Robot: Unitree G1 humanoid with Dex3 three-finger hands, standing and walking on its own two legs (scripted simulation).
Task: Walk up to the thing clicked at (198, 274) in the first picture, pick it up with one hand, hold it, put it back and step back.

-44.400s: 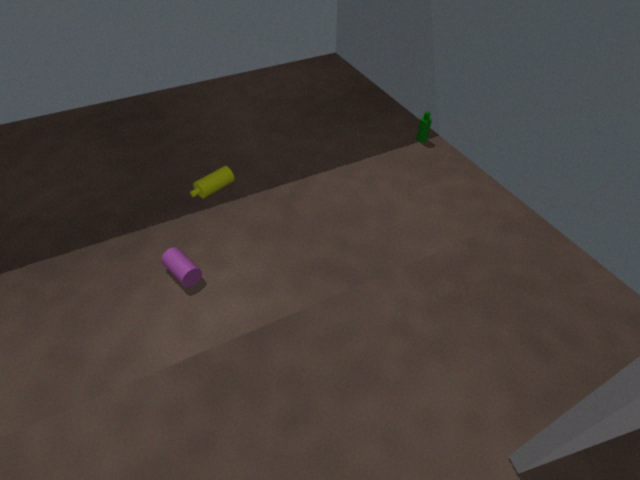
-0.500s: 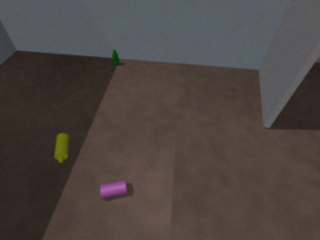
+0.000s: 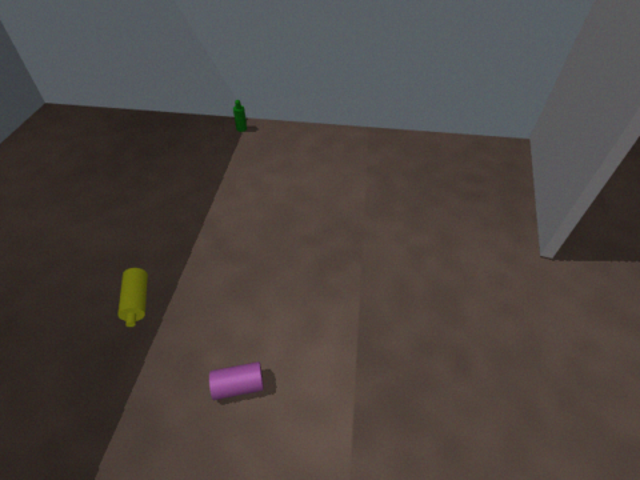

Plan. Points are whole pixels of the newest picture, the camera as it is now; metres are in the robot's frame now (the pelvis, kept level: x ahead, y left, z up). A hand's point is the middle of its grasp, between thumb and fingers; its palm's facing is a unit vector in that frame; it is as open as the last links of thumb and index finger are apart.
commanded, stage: walk up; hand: left
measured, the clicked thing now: (236, 380) +0.55 +0.24 -0.72
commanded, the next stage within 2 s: none
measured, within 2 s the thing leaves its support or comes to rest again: neither
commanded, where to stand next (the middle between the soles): +0.18 +0.00 m, yaw +1 degrees
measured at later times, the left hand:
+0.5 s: hand out of the picture +0.11 +0.24 -0.13, palm faces -0.04 -0.93 -0.37, open 7.4 cm
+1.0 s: hand out of the picture +0.11 +0.35 -0.16, palm faces -0.07 -0.92 -0.38, open 7.4 cm
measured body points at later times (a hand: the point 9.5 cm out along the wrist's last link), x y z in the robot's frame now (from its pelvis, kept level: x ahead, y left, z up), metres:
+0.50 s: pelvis +0.02 -0.01 +0.02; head +0.03 -0.02 +0.47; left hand +0.11 +0.29 -0.11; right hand +0.13 -0.32 -0.11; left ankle +0.00 +0.12 -0.72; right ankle +0.06 -0.15 -0.72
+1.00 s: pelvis +0.04 +0.06 +0.01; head +0.08 +0.10 +0.45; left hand +0.12 +0.40 -0.14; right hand +0.08 -0.26 -0.10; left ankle +0.09 +0.17 -0.72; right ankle +0.03 -0.11 -0.65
